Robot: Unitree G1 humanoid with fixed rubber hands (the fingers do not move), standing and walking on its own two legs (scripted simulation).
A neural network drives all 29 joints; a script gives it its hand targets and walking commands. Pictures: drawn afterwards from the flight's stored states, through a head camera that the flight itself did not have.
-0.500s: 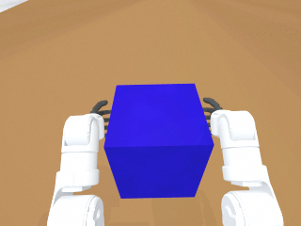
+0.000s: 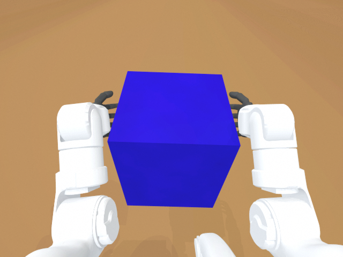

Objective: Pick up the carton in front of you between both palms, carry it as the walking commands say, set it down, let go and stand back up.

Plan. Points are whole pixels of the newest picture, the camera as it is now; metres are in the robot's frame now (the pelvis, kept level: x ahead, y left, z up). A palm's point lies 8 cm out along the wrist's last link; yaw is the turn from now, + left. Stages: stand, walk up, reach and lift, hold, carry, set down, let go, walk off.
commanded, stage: carry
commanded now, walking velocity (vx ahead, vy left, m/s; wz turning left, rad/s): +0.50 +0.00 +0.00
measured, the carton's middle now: (172, 143) +0.37 -0.02 +0.09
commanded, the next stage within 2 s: none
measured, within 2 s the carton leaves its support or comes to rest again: neither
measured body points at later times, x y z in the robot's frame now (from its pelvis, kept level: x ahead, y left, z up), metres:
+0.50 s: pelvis +0.31 -0.10 +0.09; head +0.38 -0.10 +0.54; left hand +0.70 +0.09 +0.26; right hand +0.73 -0.22 +0.25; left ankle +0.43 +0.02 -0.56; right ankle +0.28 -0.14 -0.63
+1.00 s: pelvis +0.64 -0.10 +0.12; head +0.68 -0.09 +0.57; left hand +1.00 +0.02 +0.18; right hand +0.97 -0.29 +0.19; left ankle +0.60 -0.03 -0.63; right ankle +0.75 -0.25 -0.58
